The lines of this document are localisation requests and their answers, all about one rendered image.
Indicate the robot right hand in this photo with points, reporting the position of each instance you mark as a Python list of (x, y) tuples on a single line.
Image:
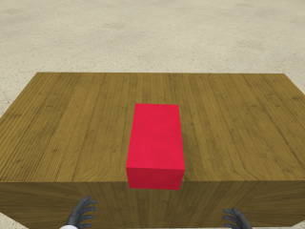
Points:
[(239, 219)]

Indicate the robot left hand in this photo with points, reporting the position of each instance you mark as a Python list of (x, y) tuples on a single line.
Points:
[(76, 217)]

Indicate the carton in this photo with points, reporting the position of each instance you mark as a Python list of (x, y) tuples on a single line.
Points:
[(155, 157)]

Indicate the pedestal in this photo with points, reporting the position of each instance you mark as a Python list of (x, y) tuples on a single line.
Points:
[(66, 136)]

